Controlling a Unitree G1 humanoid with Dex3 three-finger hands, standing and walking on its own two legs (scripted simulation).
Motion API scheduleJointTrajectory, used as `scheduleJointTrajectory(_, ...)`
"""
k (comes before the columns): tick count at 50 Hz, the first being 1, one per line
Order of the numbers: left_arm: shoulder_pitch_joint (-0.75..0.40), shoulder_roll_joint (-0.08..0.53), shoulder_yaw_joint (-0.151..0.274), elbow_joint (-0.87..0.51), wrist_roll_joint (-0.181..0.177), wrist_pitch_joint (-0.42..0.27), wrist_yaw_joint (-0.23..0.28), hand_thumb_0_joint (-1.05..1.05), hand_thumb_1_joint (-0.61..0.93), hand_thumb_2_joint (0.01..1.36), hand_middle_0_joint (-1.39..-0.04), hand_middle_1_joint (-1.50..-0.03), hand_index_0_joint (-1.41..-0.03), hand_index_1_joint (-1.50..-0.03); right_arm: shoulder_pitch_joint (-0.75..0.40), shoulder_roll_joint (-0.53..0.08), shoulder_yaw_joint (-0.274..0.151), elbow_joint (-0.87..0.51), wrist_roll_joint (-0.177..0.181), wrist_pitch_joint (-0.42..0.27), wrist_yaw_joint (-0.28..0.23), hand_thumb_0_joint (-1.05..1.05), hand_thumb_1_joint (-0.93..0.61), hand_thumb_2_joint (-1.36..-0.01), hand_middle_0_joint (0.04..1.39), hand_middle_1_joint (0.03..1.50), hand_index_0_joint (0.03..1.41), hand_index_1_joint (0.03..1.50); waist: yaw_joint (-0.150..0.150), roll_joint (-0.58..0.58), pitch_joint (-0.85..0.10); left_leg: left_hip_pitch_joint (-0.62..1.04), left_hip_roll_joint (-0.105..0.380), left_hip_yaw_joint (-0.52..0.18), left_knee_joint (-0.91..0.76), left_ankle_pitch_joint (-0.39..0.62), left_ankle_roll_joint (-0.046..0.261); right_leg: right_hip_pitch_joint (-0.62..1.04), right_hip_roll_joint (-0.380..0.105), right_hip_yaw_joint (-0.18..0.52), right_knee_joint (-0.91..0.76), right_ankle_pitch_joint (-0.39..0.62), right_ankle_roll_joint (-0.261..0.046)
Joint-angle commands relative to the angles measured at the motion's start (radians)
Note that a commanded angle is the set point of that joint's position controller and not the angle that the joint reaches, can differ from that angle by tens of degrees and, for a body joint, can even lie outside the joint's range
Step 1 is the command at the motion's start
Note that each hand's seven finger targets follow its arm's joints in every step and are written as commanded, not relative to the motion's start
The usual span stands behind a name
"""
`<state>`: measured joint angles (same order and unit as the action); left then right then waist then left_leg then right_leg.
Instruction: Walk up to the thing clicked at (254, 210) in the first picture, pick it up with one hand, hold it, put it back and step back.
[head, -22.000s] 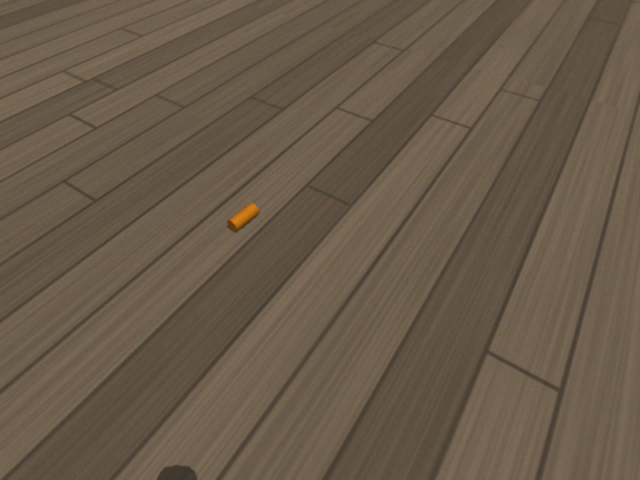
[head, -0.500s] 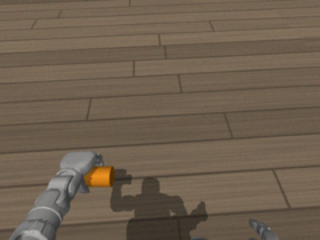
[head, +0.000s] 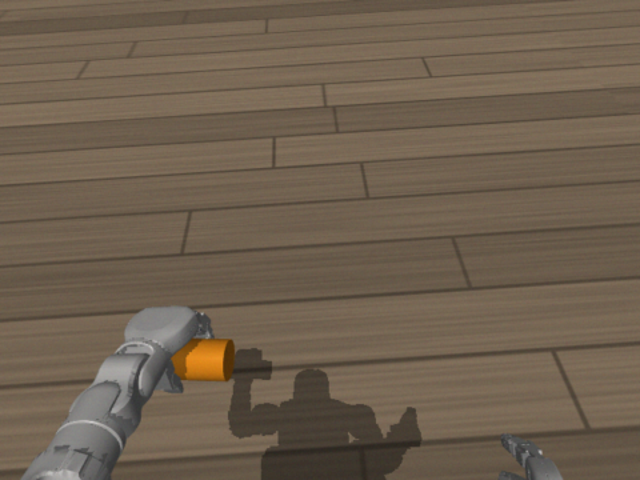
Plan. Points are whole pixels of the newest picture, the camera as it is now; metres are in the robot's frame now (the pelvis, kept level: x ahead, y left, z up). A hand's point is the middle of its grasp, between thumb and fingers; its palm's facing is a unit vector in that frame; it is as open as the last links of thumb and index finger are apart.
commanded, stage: hold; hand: left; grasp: from above
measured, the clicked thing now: (184, 358) +0.30 +0.21 -0.07
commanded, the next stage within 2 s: crouch in 1.14 s
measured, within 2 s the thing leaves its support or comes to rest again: neither
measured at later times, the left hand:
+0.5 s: hand (165, 371) +0.27 +0.22 -0.03, palm faces -0.47 -0.02 -0.88, open 8.6 cm
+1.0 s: hand (162, 374) +0.26 +0.22 -0.03, palm faces -0.47 -0.01 -0.88, open 8.6 cm
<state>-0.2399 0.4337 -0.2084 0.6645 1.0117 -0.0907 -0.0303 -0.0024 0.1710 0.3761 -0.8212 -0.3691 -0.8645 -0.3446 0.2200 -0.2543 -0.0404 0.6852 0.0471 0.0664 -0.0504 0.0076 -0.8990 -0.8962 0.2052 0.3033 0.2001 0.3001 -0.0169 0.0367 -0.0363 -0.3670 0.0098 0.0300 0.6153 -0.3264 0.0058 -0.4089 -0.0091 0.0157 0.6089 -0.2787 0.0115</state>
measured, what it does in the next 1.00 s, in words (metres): stands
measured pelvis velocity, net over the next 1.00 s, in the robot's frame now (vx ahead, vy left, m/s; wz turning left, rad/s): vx -0.02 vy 0.00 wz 0.00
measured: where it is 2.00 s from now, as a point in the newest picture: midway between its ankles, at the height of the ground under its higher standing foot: outside the picture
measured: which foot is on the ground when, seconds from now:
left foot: down 0.00-1.00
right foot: down 0.00-1.00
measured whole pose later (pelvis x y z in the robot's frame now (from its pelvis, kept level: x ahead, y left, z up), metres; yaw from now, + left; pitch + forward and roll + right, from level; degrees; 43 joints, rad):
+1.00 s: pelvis -0.02 +0.00 +0.01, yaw +0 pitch +0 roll +0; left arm -0.22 0.45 -0.21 0.60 0.99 -0.12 -0.06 0.00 0.17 0.34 -0.85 -0.35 -0.89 -0.32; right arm 0.16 -0.25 -0.01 0.69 0.05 0.08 -0.08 0.01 -0.90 -0.90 0.21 0.30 0.20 0.30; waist 0.01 0.04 0.01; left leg -0.26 0.00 0.03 0.51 -0.25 0.00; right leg -0.31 -0.01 0.02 0.51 -0.21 0.01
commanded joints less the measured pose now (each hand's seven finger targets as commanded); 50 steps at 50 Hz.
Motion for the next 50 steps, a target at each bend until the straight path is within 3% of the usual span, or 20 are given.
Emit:
scheduleJointTrajectory(1,-0.331,0.228,0.128,-0.222,-0.02,-0.019,0.044,0.0,0.811,0.651,-1.148,-0.461,-1.152,-0.46,-0.05,-0.141,-0.045,-0.131,0.001,-0.027,-0.017,0.0,-0.896,-0.896,0.2,0.3,0.2,0.3,0.002,-0.003,-0.288,0.135,-0.032,-0.01,-0.076,0.31,0.01,0.138,0.036,-0.005,-0.083,0.249,-0.021)
scheduleJointTrajectory(7,-0.33,0.225,0.123,-0.234,-0.018,-0.025,0.046,0.0,0.784,0.648,-1.138,-0.45,-1.136,-0.455,-0.082,-0.135,-0.036,-0.142,-0.001,-0.02,-0.02,0.0,-0.896,-0.897,0.2,0.3,0.2,0.3,0.005,-0.015,-0.257,0.144,-0.039,-0.004,-0.097,0.256,0.015,0.141,0.028,0.0,-0.114,0.205,-0.016)
scheduleJointTrajectory(12,-0.327,0.243,0.146,-0.232,-0.016,-0.024,0.058,0.0,0.793,0.643,-1.141,-0.452,-1.143,-0.452,-0.087,-0.138,-0.034,-0.136,0.0,-0.015,-0.021,0.0,-0.897,-0.897,0.2,0.3,0.2,0.3,0.01,0.013,-0.241,0.144,-0.036,-0.007,-0.117,0.218,0.01,0.139,0.032,-0.004,-0.127,0.157,-0.02)
scheduleJointTrajectory(14,-0.363,0.233,0.129,-0.269,-0.011,-0.026,0.057,0.0,0.806,0.612,-1.144,-0.445,-1.152,-0.44,-0.098,-0.135,-0.034,-0.136,0.001,-0.016,-0.022,0.0,-0.898,-0.898,0.2,0.3,0.2,0.3,0.006,0.04,-0.27,0.173,-0.032,-0.007,-0.12,0.232,0.006,0.135,0.035,-0.005,-0.122,0.164,-0.024)
scheduleJointTrajectory(16,-0.32,0.232,0.135,-0.238,-0.008,-0.018,0.057,0.0,0.813,0.621,-1.154,-0.442,-1.16,-0.439,-0.1,-0.134,-0.034,-0.131,0.003,-0.014,-0.023,0.0,-0.897,-0.898,0.2,0.3,0.2,0.3,0.012,0.016,-0.249,0.169,-0.028,-0.011,-0.123,0.248,0.007,0.14,0.037,-0.01,-0.125,0.175,-0.023)
scheduleJointTrajectory(18,-0.376,0.23,0.124,-0.281,-0.018,-0.018,0.055,0.0,0.823,0.649,-1.164,-0.455,-1.167,-0.455,-0.112,-0.136,-0.034,-0.139,0.005,-0.016,-0.024,0.0,-0.898,-0.898,0.2,0.3,0.2,0.3,0.007,0.014,-0.26,0.183,-0.029,-0.008,-0.13,0.232,0.008,0.143,0.035,-0.007,-0.132,0.166,-0.023)
scheduleJointTrajectory(20,-0.35,0.208,0.109,-0.262,-0.025,-0.011,0.045,0.0,0.835,0.628,-1.155,-0.473,-1.17,-0.46,-0.113,-0.131,-0.031,-0.135,0.004,-0.018,-0.024,0.0,-0.898,-0.898,0.2,0.3,0.2,0.3,0.005,0.0,-0.249,0.176,-0.029,-0.008,-0.132,0.228,0.011,0.147,0.034,-0.008,-0.141,0.163,-0.02)
scheduleJointTrajectory(24,-0.324,0.218,0.112,-0.252,-0.047,-0.013,0.021,0.0,0.854,0.641,-1.183,-0.453,-1.19,-0.449,-0.13,-0.132,-0.026,-0.143,0.009,-0.021,-0.027,0.0,-0.897,-0.898,0.2,0.3,0.2,0.3,0.011,-0.018,-0.207,0.161,-0.029,-0.009,-0.153,0.189,0.014,0.156,0.033,-0.007,-0.161,0.126,-0.019)
scheduleJointTrajectory(27,-0.279,0.234,0.132,-0.235,-0.043,-0.018,0.002,0.0,0.825,0.614,-1.167,-0.433,-1.172,-0.431,-0.138,-0.131,-0.021,-0.151,0.009,-0.02,-0.029,0.0,-0.898,-0.898,0.2,0.3,0.2,0.3,0.02,-0.015,-0.182,0.147,-0.027,-0.013,-0.168,0.172,0.013,0.156,0.032,-0.006,-0.168,0.107,-0.021)
scheduleJointTrajectory(30,-0.312,0.251,0.135,-0.283,-0.033,-0.031,-0.008,0.0,0.823,0.604,-1.162,-0.444,-1.172,-0.437,-0.143,-0.127,-0.018,-0.157,0.008,-0.02,-0.032,0.0,-0.9,-0.9,0.2,0.3,0.2,0.3,0.021,-0.001,-0.202,0.168,-0.031,-0.009,-0.169,0.185,0.014,0.165,0.031,-0.003,-0.169,0.115,-0.023)
scheduleJointTrajectory(33,-0.343,0.234,0.123,-0.32,-0.048,-0.044,-0.011,0.0,0.858,0.611,-1.176,-0.462,-1.191,-0.448,-0.15,-0.125,-0.014,-0.157,0.008,-0.025,-0.034,0.0,-0.899,-0.899,0.2,0.3,0.2,0.3,0.014,0.015,-0.21,0.185,-0.028,-0.012,-0.177,0.167,0.012,0.158,0.034,-0.002,-0.171,0.098,-0.024)
scheduleJointTrajectory(35,-0.332,0.242,0.14,-0.3,-0.051,-0.045,-0.002,0.0,0.86,0.614,-1.178,-0.46,-1.195,-0.447,-0.147,-0.127,-0.014,-0.153,0.011,-0.025,-0.036,0.0,-0.898,-0.898,0.2,0.3,0.2,0.3,0.017,0.011,-0.195,0.18,-0.027,-0.012,-0.182,0.152,0.012,0.154,0.035,-0.003,-0.177,0.084,-0.023)
scheduleJointTrajectory(39,-0.321,0.254,0.153,-0.284,-0.04,-0.044,0.017,0.0,0.853,0.602,-1.175,-0.454,-1.191,-0.44,-0.152,-0.124,-0.013,-0.149,0.007,-0.027,-0.037,0.0,-0.899,-0.899,0.2,0.3,0.2,0.3,0.022,-0.001,-0.201,0.176,-0.031,-0.013,-0.181,0.161,0.011,0.165,0.033,-0.007,-0.178,0.086,-0.024)
scheduleJointTrajectory(40,-0.353,0.235,0.132,-0.322,-0.039,-0.047,0.017,0.0,0.852,0.616,-1.186,-0.455,-1.196,-0.448,-0.148,-0.123,-0.013,-0.149,0.006,-0.027,-0.036,0.0,-0.901,-0.9,0.2,0.3,0.2,0.3,0.013,0.018,-0.222,0.194,-0.032,-0.01,-0.176,0.173,0.011,0.161,0.033,-0.004,-0.176,0.104,-0.024)
scheduleJointTrajectory(42,-0.323,0.25,0.149,-0.285,-0.033,-0.044,0.025,0.0,0.849,0.619,-1.179,-0.463,-1.192,-0.452,-0.148,-0.127,-0.015,-0.141,0.006,-0.026,-0.038,0.0,-0.9,-0.9,0.2,0.3,0.2,0.3,0.02,0.007,-0.22,0.197,-0.03,-0.012,-0.177,0.189,0.009,0.169,0.033,-0.006,-0.173,0.117,-0.024)
scheduleJointTrajectory(45,-0.378,0.254,0.143,-0.306,-0.033,-0.044,0.03,0.0,0.858,0.618,-1.181,-0.461,-1.195,-0.449,-0.148,-0.122,-0.015,-0.132,0.004,-0.025,-0.04,0.0,-0.899,-0.899,0.2,0.3,0.2,0.3,0.015,0.009,-0.25,0.21,-0.034,-0.008,-0.166,0.216,0.011,0.174,0.031,-0.005,-0.173,0.145,-0.021)
scheduleJointTrajectory(46,-0.341,0.248,0.142,-0.27,-0.028,-0.038,0.03,0.0,0.842,0.623,-1.174,-0.471,-1.188,-0.459,-0.143,-0.124,-0.015,-0.132,0.005,-0.024,-0.039,0.0,-0.901,-0.9,0.2,0.3,0.2,0.3,0.016,-0.009,-0.234,0.204,-0.035,-0.007,-0.167,0.218,0.012,0.176,0.031,-0.005,-0.177,0.147,-0.02)
scheduleJointTrajectory(47,-0.352,0.229,0.121,-0.295,-0.03,-0.038,0.026,0.0,0.84,0.629,-1.172,-0.467,-1.185,-0.457,-0.143,-0.123,-0.016,-0.134,0.006,-0.024,-0.038,0.0,-0.9,-0.899,0.2,0.3,0.2,0.3,0.014,-0.001,-0.243,0.209,-0.035,-0.005,-0.169,0.222,0.012,0.179,0.029,-0.003,-0.176,0.154,-0.021)
scheduleJointTrajectory(48,-0.357,0.245,0.139,-0.292,-0.04,-0.038,0.026,0.0,0.857,0.64,-1.185,-0.47,-1.198,-0.46,-0.144,-0.125,-0.018,-0.128,0.007,-0.024,-0.038,0.0,-0.9,-0.899,0.2,0.3,0.2,0.3,0.019,0.003,-0.24,0.212,-0.035,-0.005,-0.17,0.225,0.011,0.183,0.03,-0.003,-0.179,0.155,-0.021)
scheduleJointTrajectory(50,-0.319,0.23,0.132,-0.259,-0.047,-0.032,0.02,0.0,0.874,0.658,-1.201,-0.478,-1.211,-0.471,-0.148,-0.123,-0.017,-0.132,0.007,-0.022,-0.038,0.0,-0.9,-0.9,0.2,0.3,0.2,0.3,0.02,-0.007,-0.217,0.202,-0.031,-0.009,-0.177,0.22,0.01,0.18,0.033,-0.009,-0.182,0.148,-0.022)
